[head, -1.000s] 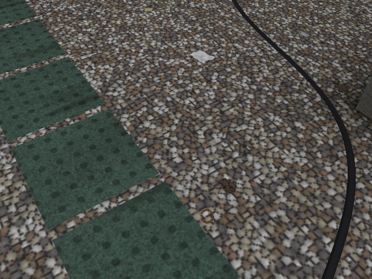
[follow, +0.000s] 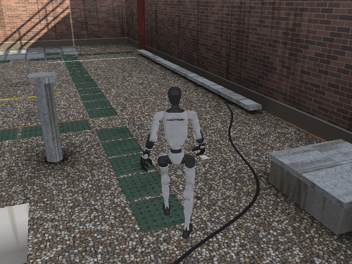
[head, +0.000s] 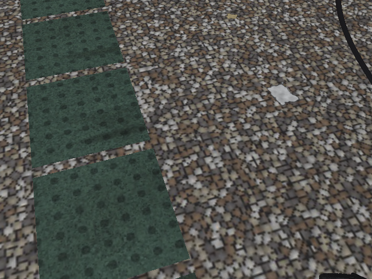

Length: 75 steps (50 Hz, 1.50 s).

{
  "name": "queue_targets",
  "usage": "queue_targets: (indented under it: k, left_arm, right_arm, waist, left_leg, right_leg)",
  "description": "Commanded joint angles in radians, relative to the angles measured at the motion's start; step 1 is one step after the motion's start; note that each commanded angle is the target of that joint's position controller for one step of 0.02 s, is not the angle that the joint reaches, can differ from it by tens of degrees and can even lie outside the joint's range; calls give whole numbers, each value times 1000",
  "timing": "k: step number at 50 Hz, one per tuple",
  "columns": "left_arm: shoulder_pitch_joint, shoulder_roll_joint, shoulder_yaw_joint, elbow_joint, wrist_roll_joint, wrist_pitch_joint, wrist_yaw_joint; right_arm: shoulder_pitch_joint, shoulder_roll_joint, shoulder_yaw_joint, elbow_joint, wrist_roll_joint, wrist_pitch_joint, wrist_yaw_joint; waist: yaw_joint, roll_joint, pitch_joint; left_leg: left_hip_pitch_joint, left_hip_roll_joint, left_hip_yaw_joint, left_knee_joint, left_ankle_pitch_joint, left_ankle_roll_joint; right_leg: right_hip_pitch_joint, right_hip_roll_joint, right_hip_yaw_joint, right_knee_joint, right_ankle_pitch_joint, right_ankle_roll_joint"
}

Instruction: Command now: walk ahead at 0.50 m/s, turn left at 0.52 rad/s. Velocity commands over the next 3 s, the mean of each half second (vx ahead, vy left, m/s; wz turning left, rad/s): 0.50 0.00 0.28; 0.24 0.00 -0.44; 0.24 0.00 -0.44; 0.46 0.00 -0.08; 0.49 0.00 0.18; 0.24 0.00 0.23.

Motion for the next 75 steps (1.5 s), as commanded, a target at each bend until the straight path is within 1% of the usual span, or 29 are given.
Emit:
queue_targets:
  k: [1,2,3,4,6,11,15,21,24,26,27,28,29,30,32,40,49,50,51,52,53,55,59,63,70,71,72,73,75]
  left_arm:
    - [-30,169,29,-85,9,-2,19]
    - [79,14,-20,-134,35,-35,-5]
    - [-37,106,-7,-142,-1,-78,-23]
    - [-136,147,5,-177,-35,-99,-31]
    - [-153,134,4,-173,1,-107,-19]
    - [-139,98,2,-186,29,-57,-15]
    - [-256,50,-22,-194,18,-62,-30]
    - [-377,86,-17,-240,-6,-75,-59]
    - [-308,106,-7,-235,-7,-74,-74]
    - [-92,164,28,-180,-1,-67,-67]
    - [54,225,43,-163,2,-61,-60]
    - [79,296,60,-159,4,-59,-64]
    - [81,198,39,-164,-14,-55,-63]
    - [10,168,30,-186,-5,-49,-54]
    - [-78,153,24,-216,3,-36,-46]
    - [-93,194,42,-198,-13,16,1]
    - [-109,170,40,-221,-14,71,29]
    - [-131,155,35,-234,-12,70,28]
    - [-103,107,19,-251,5,65,24]
    - [23,66,10,-246,5,57,22]
    - [65,153,25,-234,6,56,15]
    - [-11,215,54,-209,-12,82,19]
    - [-66,117,30,-249,-16,100,9]
    - [-137,87,14,-283,0,66,-10]
    - [-24,82,9,-209,1,29,-30]
    - [38,92,14,-189,-4,28,-26]
    - [129,140,25,-175,-4,25,-15]
    - [152,277,53,-187,2,26,-15]
    - [108,191,33,-193,14,-8,-18]
  right_arm:
    - [365,-270,-113,0,4,8,-31]
    - [329,-360,-123,-10,7,1,-35]
    - [367,-266,-98,-33,-2,-10,-33]
    - [329,-220,-84,-27,-12,-19,-33]
    - [197,-169,-69,-51,-8,-23,-35]
    - [168,-182,-69,-66,-12,-27,-59]
    - [214,-170,-59,-30,-13,-25,-73]
    - [295,-194,-62,37,-16,-26,-66]
    - [267,-209,-68,45,-18,-13,-77]
    - [228,-206,-63,29,-26,1,-86]
    - [244,-174,-46,3,-45,1,-95]
    - [377,-74,-18,-15,-45,-20,-81]
    - [316,-147,-22,-11,-30,-42,-71]
    - [206,-183,-31,-42,-4,-57,-63]
    - [113,-185,-35,-71,-37,-65,-72]
    - [113,-113,-19,-72,-41,-2,-100]
    - [2,-141,-40,-95,-28,-31,-74]
    - [37,-150,-45,-85,-31,-39,-76]
    - [72,-210,-58,-90,-47,-39,-87]
    - [68,-246,-62,-97,-74,-21,-94]
    - [127,-203,-62,-76,-54,-7,-92]
    - [70,-130,-42,-94,-42,7,-93]
    - [52,-152,-49,-76,-37,25,-103]
    - [97,-186,-66,-54,-24,8,-100]
    - [96,-191,-63,-4,11,0,-51]
    - [97,-149,-47,3,4,-3,-47]
    - [66,-64,-18,-13,-18,-12,-37]
    - [36,-54,-14,-74,-26,-30,-34]
    - [9,-177,-51,-72,17,-49,-43]
  waist:
    - [-231,6,-247]
    - [-94,248,-337]
    - [-180,121,-432]
    - [-187,73,-279]
    - [-96,-42,-124]
    - [-38,0,-62]
    - [-105,49,-44]
    - [-155,53,14]
    - [-104,69,-20]
    - [13,50,-166]
    - [58,-55,-286]
    - [-26,-319,-372]
    - [27,-212,-379]
    - [35,-150,-245]
    - [-9,5,-124]
    - [-66,-91,-172]
    - [-54,-168,-131]
    - [-79,-161,-135]
    - [-67,-51,-208]
    - [-1,199,-240]
    - [-19,236,-286]
    - [-41,70,-179]
    - [-55,155,-93]
    - [-93,136,-111]
    - [-22,97,-73]
    - [9,72,-85]
    - [42,-72,-103]
    - [36,-290,-65]
    - [33,-198,32]
  left_leg:
    - [597,18,-147,-55,-33,120]
    - [938,269,-726,-139,-183,318]
    - [991,309,-892,-271,-265,331]
    - [888,280,-734,-294,-189,273]
    - [596,195,-515,-306,35,217]
    - [345,119,-354,-374,253,212]
    - [316,56,-204,-378,191,131]
    - [556,181,-237,-347,160,109]
    - [645,201,-194,-250,451,73]
    - [596,135,-109,28,731,26]
    - [403,87,-67,317,467,-12]
    - [-25,-124,-72,683,-340,-108]
    - [-144,-98,-195,770,-461,-106]
    - [-192,-51,-197,771,-394,-103]
    - [-135,4,-161,673,-329,-118]
    - [38,-38,-120,267,-95,-196]
    - [139,-76,-178,-132,-22,-143]
    - [253,-42,-178,-231,116,-116]
    - [448,135,-305,-208,351,-43]
    - [626,357,-557,-179,713,143]
    - [623,453,-697,-190,640,226]
    - [516,308,-456,-187,437,146]
    - [367,178,-286,-354,-191,90]
    - [392,227,-277,-400,-297,115]
    - [202,198,-174,-334,-369,76]
    - [123,168,-140,-254,-389,38]
    - [-9,84,-40,6,-376,-39]
    - [-282,-32,29,261,-470,-94]
    - [-396,59,-107,455,-365,-71]
  right_leg:
    - [-299,-185,32,654,903,-63]
    - [-765,40,143,999,-94,-1]
    - [-879,40,355,1087,-130,-20]
    - [-945,-9,361,1052,-33,-44]
    - [-853,-82,344,871,93,-43]
    - [-740,-94,311,657,221,38]
    - [-662,-69,265,331,560,45]
    - [-776,-54,272,189,536,-45]
    - [-714,-13,250,178,390,-99]
    - [-401,50,210,162,418,-150]
    - [-124,-101,435,176,469,-213]
    - [211,-323,950,88,387,-412]
    - [250,-319,1039,1,322,-389]
    - [136,-294,881,4,443,-348]
    - [-112,-233,687,17,833,-318]
    - [-345,-93,510,22,979,-246]
    - [-249,-74,723,160,633,-168]
    - [-290,-39,714,206,570,-141]
    - [-393,22,643,361,354,-95]
    - [-615,178,495,573,-221,-26]
    - [-688,118,433,770,-288,20]
    - [-724,61,409,906,-135,69]
    - [-715,10,291,783,50,68]
    - [-666,-34,276,576,57,32]
    - [-255,25,183,127,203,-68]
    - [-133,12,216,97,179,-85]
    - [-11,-156,457,-9,71,-131]
    - [39,-360,815,-114,-88,-274]
    - [-56,-354,839,-172,-228,-315]
Next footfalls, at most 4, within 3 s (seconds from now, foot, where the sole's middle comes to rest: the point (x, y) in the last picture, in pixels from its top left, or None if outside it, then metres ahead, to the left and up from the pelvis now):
0.02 left None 0.18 0.09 -0.75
0.52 right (222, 260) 0.52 -0.07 -0.75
1.02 left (174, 213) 0.68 0.11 -0.75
1.44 right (239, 242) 0.59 -0.14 -0.75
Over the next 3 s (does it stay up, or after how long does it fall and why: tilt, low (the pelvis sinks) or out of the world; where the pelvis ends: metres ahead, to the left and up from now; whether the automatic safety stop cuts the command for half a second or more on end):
stays up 1.27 -0.25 0.01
